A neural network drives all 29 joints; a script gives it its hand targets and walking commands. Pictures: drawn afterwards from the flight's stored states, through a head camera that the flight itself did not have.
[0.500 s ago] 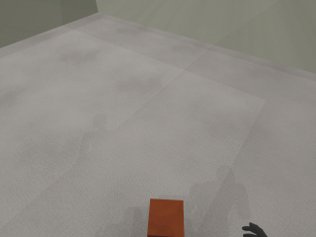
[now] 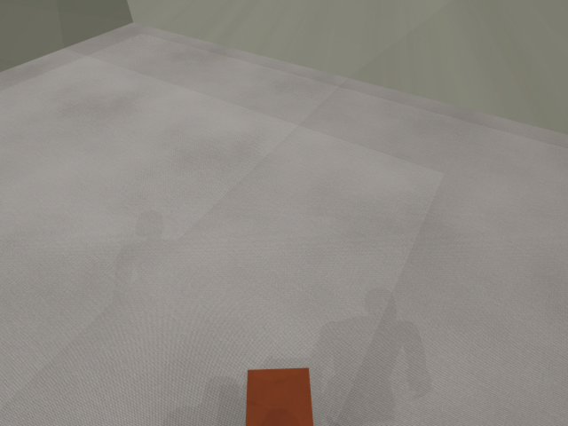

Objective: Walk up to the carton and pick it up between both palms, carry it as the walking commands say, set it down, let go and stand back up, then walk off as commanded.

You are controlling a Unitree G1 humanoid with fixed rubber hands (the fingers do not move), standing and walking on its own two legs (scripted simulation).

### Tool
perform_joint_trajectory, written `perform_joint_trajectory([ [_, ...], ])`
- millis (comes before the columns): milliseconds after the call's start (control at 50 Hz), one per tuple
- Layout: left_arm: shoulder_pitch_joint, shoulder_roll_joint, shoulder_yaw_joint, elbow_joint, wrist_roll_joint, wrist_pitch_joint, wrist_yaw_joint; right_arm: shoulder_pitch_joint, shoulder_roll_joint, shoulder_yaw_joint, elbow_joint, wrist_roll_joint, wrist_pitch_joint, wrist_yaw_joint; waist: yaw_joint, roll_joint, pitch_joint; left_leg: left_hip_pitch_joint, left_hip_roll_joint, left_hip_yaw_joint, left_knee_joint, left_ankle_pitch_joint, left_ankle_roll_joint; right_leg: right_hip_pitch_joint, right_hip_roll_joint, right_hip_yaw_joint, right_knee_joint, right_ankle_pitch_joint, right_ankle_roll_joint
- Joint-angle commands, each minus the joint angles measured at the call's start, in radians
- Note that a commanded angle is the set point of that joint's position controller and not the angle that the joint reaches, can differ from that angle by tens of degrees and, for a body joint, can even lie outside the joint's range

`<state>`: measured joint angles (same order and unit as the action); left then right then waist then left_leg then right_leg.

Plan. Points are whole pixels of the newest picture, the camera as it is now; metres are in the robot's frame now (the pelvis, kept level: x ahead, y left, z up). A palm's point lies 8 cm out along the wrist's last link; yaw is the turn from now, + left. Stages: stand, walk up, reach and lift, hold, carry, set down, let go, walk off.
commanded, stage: stand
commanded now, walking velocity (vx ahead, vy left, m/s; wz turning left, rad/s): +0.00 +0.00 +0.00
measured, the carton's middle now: (279, 409) +0.34 +0.01 -0.67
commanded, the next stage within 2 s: walk off in 1.08 s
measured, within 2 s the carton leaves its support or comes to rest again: neither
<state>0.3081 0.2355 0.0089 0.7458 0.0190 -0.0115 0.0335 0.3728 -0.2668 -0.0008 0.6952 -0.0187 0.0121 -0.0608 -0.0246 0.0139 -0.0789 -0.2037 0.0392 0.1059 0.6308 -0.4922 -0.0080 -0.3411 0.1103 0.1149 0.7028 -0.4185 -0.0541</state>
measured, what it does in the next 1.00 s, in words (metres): stands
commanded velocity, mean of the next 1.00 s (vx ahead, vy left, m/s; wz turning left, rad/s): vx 0.00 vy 0.00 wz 0.00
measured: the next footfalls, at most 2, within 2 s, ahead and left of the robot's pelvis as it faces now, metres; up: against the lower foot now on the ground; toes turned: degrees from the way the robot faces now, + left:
none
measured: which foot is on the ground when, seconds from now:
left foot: down 0.00-1.00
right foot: down 0.00-1.00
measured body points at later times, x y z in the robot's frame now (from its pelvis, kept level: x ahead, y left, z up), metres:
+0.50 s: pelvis -0.01 +0.00 +0.01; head -0.01 -0.01 +0.46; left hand +0.06 +0.25 -0.12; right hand +0.00 -0.27 -0.13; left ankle -0.10 +0.11 -0.72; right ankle -0.04 -0.10 -0.72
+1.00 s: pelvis -0.03 +0.01 +0.01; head -0.02 +0.00 +0.46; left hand +0.01 +0.24 -0.13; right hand -0.07 -0.24 -0.14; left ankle -0.10 +0.11 -0.72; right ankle -0.04 -0.10 -0.72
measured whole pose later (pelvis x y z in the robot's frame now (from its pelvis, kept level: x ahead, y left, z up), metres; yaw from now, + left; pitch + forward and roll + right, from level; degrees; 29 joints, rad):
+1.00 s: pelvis -0.03 +0.01 +0.01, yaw -3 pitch +0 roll +0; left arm 0.32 0.18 -0.01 0.98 0.01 0.01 0.05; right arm 0.42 -0.21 0.01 0.99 -0.02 0.03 -0.05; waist -0.01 0.02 0.00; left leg -0.09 0.04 0.16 0.49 -0.40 0.00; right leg -0.25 0.11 0.16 0.58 -0.31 -0.04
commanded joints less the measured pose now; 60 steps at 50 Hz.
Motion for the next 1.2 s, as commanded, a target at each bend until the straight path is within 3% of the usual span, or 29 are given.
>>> perform_joint_trajectory([
  [0,0.038,0.117,0.030,-0.045,0.000,-0.006,0.006,0.048,-0.113,-0.032,-0.045,-0.001,-0.004,-0.004,0.005,-0.021,0.022,0.043,0.054,-0.051,-0.051,0.406,0.027,-0.003,-0.116,0.113,-0.085,0.582,-0.026],
  [400,0.054,0.111,0.029,0.021,-0.003,0.008,0.011,0.088,-0.106,-0.027,0.063,-0.006,0.015,0.001,0.007,-0.027,0.087,0.096,0.060,-0.033,-0.131,0.316,0.039,-0.010,-0.107,0.142,-0.144,0.495,-0.030],
  [1180,0.067,0.012,-0.007,0.276,-0.011,0.018,0.021,0.144,-0.004,-0.006,0.353,-0.007,0.011,0.003,0.011,-0.017,0.159,0.136,0.077,-0.035,-0.220,0.320,0.048,0.008,-0.113,0.125,-0.226,0.430,-0.006],
])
